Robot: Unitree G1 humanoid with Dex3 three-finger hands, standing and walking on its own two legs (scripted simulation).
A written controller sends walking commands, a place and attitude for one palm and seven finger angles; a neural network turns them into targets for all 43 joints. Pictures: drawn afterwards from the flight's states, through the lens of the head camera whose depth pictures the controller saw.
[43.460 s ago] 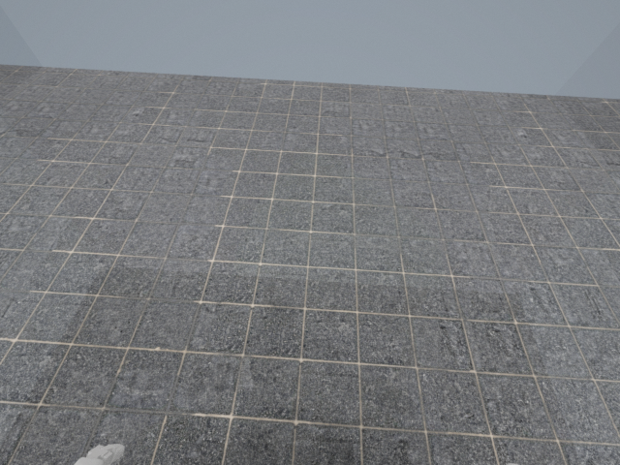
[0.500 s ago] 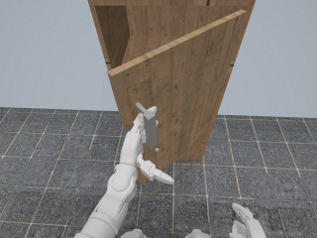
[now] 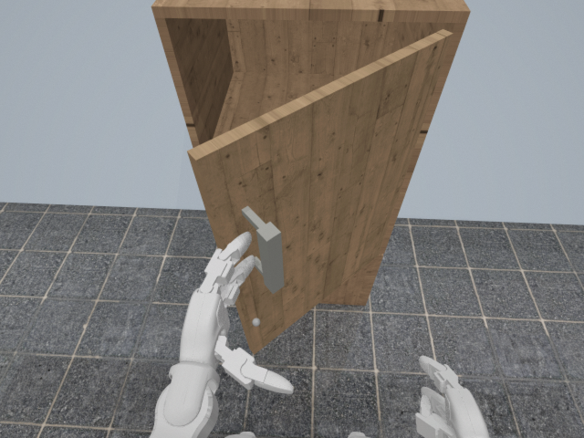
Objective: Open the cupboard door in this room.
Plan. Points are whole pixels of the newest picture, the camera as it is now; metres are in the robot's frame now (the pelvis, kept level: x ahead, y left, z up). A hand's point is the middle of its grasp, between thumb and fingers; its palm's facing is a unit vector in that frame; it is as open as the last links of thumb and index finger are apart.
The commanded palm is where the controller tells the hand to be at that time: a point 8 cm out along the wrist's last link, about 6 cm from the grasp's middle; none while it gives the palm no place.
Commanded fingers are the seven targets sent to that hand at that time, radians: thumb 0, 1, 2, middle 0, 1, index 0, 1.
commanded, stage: slide the hand sideways off the handle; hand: left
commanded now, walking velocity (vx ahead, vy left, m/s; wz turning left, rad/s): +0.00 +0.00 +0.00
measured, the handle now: (262, 251) +0.35 +0.07 +0.07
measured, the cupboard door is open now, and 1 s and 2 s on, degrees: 43 43 43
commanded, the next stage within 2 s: draw the hand back to the body in 0.40 s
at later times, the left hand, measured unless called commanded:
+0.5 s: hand (210, 355) +0.21 +0.11 +0.06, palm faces -0.03 -1.00 -0.04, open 16.3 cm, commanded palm +0.19 +0.17 +0.06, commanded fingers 0.00 -0.50 0.30 -0.15 -0.30 -0.15 -0.30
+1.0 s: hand (141, 348) +0.20 +0.17 +0.11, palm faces +0.01 -1.00 -0.08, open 16.2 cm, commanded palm +0.17 +0.23 +0.13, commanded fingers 0.00 -0.29 0.39 -0.16 -0.30 -0.16 -0.30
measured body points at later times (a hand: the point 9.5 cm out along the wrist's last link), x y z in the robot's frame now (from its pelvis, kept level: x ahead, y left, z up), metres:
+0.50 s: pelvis +0.00 -0.02 -0.01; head +0.05 -0.03 +0.44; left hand +0.21 +0.17 +0.06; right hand +0.19 -0.24 -0.09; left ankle -0.01 +0.11 -0.69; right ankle +0.02 -0.10 -0.69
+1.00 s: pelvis +0.00 +0.01 +0.01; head +0.01 -0.01 +0.46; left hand +0.19 +0.22 +0.12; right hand +0.19 -0.21 -0.05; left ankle -0.01 +0.11 -0.69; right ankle +0.02 -0.10 -0.69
